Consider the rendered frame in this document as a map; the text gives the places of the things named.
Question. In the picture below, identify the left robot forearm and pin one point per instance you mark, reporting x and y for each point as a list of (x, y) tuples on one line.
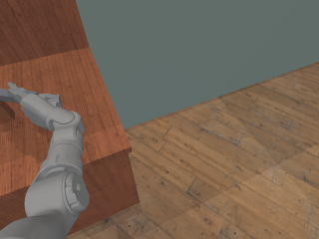
[(66, 146)]

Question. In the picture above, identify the counter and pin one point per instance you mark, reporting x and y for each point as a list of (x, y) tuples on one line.
[(44, 49)]

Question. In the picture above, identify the left robot upper arm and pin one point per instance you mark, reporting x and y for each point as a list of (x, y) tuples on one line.
[(53, 205)]

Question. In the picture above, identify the robot left hand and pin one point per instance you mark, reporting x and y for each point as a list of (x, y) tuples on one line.
[(35, 107)]

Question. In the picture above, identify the tap lever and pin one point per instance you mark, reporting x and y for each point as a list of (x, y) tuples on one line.
[(5, 96)]

